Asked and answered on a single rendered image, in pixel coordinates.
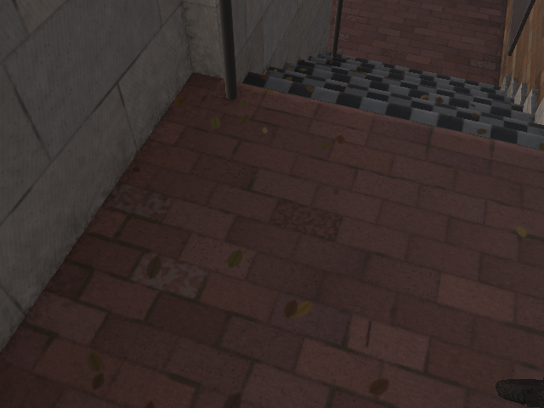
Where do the stairs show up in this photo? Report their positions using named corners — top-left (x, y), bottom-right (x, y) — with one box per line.
top-left (243, 52), bottom-right (544, 150)

